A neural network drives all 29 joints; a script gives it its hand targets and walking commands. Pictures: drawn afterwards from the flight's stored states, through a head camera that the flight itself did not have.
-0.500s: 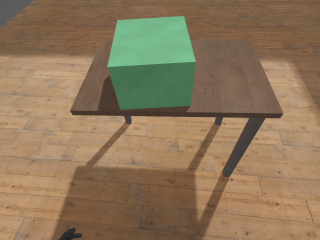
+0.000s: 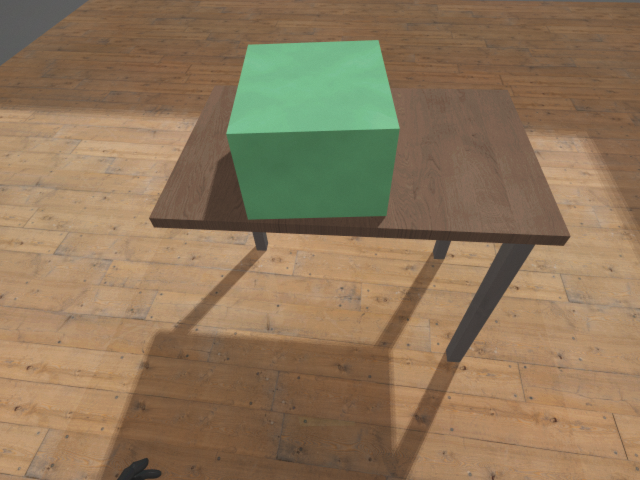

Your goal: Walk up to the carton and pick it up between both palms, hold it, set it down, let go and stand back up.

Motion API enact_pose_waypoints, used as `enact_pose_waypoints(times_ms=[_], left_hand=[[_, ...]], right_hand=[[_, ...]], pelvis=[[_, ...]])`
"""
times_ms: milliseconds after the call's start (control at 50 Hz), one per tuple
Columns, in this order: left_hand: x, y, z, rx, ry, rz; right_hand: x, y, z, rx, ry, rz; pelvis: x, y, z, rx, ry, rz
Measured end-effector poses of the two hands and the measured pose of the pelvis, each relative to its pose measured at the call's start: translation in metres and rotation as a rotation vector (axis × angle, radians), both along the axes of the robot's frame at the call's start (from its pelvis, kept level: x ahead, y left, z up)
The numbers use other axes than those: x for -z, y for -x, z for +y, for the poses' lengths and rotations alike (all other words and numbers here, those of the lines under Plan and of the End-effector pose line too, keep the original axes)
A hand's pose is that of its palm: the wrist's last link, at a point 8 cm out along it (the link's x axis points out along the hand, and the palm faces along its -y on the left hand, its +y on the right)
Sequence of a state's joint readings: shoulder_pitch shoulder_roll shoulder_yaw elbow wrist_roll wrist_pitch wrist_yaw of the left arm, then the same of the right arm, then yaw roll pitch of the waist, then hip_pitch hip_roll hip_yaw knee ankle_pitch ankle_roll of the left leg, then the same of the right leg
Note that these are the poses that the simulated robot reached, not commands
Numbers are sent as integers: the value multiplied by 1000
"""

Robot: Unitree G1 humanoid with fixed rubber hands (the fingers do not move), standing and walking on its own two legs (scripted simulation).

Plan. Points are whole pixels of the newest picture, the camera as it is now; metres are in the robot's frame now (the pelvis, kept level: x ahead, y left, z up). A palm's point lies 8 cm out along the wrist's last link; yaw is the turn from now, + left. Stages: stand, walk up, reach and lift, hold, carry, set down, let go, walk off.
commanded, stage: walk up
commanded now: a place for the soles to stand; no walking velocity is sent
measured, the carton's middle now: (314, 127) +0.75 +0.06 +0.02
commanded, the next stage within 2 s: none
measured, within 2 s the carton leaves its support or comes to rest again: neither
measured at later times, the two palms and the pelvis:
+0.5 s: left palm (111, 422) +0.22 +0.33 -0.10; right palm (553, 465) +0.18 -0.26 -0.10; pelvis +0.12 +0.03 -0.01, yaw +3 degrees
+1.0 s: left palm (119, 377) +0.28 +0.35 -0.11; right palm (503, 345) +0.34 -0.24 -0.09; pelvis +0.23 +0.05 -0.01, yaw +4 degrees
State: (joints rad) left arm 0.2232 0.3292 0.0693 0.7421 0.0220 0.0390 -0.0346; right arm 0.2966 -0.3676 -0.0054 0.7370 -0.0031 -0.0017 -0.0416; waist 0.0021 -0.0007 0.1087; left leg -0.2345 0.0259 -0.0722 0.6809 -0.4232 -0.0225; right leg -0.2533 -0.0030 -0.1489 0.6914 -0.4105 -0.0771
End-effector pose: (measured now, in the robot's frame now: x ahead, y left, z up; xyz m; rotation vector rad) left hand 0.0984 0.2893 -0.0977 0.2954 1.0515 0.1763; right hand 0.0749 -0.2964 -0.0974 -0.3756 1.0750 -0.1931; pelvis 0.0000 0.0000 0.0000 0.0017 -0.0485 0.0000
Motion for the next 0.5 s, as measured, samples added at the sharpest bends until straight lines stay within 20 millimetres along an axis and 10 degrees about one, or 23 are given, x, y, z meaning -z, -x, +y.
enact_pose_waypoints(times_ms=[220,500], left_hand=[[5,-17,47,-35,16,18],[-2,-119,38,-12,-6,-93]], right_hand=[[-13,-50,45,-59,0,-6],[4,-104,34,-51,5,73]], pelvis=[[-4,-40,43,-27,26,23],[6,-118,33,-46,14,39]])
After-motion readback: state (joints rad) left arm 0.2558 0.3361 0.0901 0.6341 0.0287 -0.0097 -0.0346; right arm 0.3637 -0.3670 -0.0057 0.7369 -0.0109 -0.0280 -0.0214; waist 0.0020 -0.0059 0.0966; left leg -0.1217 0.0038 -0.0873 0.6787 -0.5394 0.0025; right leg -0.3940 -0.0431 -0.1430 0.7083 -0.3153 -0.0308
